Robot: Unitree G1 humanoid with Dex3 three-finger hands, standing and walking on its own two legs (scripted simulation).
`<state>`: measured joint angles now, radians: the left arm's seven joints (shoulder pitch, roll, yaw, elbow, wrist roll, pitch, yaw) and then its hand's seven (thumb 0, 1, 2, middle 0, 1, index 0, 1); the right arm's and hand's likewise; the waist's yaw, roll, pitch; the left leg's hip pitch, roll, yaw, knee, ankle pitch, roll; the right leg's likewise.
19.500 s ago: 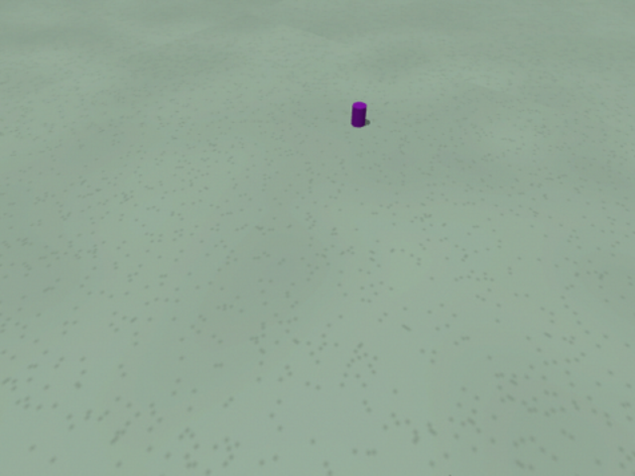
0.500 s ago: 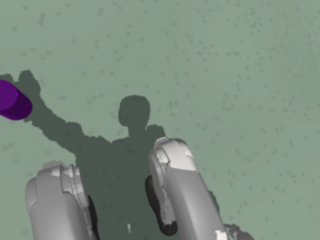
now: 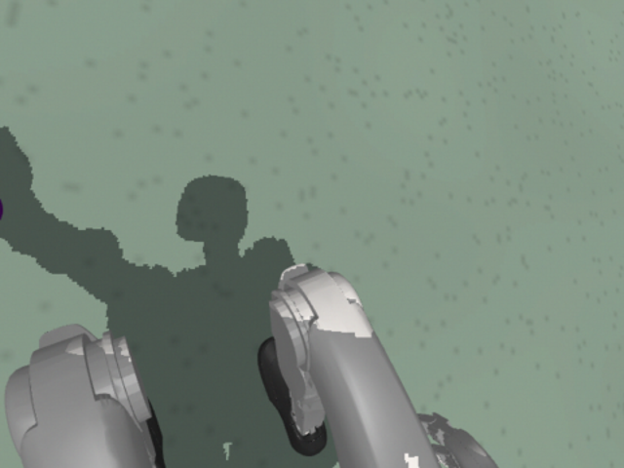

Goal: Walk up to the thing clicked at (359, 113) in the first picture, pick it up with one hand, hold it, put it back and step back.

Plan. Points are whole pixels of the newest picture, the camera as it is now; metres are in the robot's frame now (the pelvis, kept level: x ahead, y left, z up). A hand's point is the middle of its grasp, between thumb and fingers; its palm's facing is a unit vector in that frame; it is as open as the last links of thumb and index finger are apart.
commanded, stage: rest palm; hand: left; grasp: from above
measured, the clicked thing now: out of the picture +0.49 +0.32 -0.26
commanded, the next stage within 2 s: close in 0.80 s
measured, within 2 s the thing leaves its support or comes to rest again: neither
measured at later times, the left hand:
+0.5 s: hand out of the picture +0.48 +0.32 -0.22, palm faces -0.43 -0.12 -0.89, open 13.6 cm
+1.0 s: hand out of the picture +0.48 +0.32 -0.23, palm faces -0.44 -0.13 -0.89, open 13.3 cm
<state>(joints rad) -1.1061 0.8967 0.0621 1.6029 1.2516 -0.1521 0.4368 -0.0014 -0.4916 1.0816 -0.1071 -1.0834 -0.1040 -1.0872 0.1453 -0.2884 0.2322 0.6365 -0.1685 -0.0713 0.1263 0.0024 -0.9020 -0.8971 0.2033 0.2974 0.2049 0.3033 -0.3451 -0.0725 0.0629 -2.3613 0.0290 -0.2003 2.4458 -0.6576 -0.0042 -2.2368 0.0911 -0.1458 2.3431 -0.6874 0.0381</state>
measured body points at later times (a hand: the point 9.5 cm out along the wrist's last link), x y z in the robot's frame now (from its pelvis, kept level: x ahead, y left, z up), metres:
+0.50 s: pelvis +0.00 +0.00 -0.01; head +0.27 +0.11 +0.33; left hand +0.50 +0.32 -0.17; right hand +0.05 -0.25 -0.08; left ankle +0.08 +0.13 -0.29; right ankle +0.10 -0.11 -0.29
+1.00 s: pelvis +0.00 +0.00 -0.01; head +0.28 +0.11 +0.33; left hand +0.50 +0.32 -0.18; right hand +0.04 -0.25 -0.07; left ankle +0.08 +0.13 -0.29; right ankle +0.10 -0.11 -0.29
